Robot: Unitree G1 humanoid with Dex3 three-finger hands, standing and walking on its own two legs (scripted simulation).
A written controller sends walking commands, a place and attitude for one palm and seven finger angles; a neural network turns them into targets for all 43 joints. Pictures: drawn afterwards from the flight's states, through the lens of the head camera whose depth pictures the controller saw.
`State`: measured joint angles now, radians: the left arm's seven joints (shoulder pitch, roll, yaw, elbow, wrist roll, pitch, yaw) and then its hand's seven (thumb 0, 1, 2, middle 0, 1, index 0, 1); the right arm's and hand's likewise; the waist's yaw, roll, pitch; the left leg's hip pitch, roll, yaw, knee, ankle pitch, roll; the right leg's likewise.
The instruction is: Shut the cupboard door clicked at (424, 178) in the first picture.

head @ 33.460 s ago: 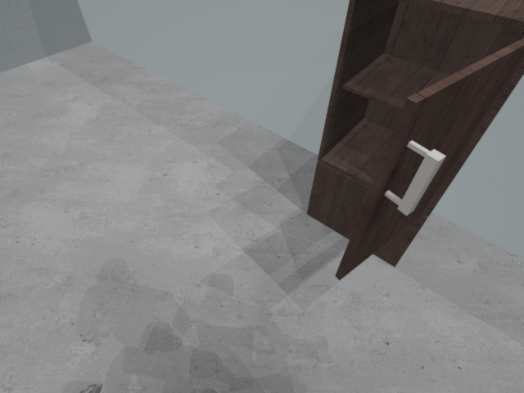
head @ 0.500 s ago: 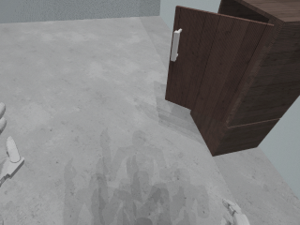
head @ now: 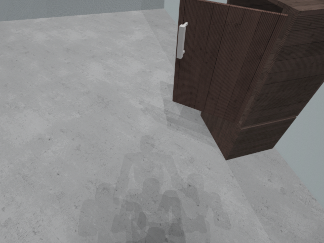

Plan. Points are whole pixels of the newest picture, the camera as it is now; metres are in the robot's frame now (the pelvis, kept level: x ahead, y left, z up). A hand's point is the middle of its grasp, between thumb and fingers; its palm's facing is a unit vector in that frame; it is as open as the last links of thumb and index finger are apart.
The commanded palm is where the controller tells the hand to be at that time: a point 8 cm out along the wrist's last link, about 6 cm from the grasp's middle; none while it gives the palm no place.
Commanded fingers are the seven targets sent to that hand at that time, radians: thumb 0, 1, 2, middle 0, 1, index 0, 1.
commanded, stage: let the arm hang, fingers relaxed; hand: left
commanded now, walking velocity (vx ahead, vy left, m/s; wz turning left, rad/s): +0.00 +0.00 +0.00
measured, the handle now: (182, 40) +0.96 -0.08 +0.05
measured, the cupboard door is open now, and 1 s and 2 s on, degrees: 47 47 47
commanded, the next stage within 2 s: look to check the result in 0.82 s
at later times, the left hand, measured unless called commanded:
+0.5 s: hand out of the picture -0.06 +0.16 -0.16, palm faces +0.02 -0.99 -0.17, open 7.4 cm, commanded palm none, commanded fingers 0.00 0.90 0.90 -0.20 -0.30 -0.20 -0.30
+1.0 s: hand out of the picture -0.03 +0.17 -0.17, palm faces +0.00 -0.98 -0.18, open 7.4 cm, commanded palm none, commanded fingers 0.00 0.90 0.90 -0.20 -0.30 -0.20 -0.30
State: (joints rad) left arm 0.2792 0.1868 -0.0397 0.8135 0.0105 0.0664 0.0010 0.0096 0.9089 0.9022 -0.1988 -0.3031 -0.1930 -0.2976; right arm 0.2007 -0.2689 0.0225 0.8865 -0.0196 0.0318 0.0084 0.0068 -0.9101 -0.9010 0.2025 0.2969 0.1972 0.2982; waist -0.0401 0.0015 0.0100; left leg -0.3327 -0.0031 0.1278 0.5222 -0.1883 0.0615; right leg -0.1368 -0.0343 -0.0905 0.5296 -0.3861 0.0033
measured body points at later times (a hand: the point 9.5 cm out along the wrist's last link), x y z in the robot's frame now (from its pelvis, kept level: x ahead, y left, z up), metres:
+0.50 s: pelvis +0.00 +0.00 +0.01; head +0.01 +0.00 +0.46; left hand -0.06 +0.21 -0.15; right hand -0.03 -0.19 -0.16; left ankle +0.06 +0.08 -0.73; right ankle -0.06 -0.11 -0.73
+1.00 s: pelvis +0.01 +0.01 +0.01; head +0.02 +0.00 +0.46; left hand -0.03 +0.22 -0.15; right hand -0.03 -0.21 -0.15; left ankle +0.06 +0.08 -0.73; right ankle -0.06 -0.11 -0.73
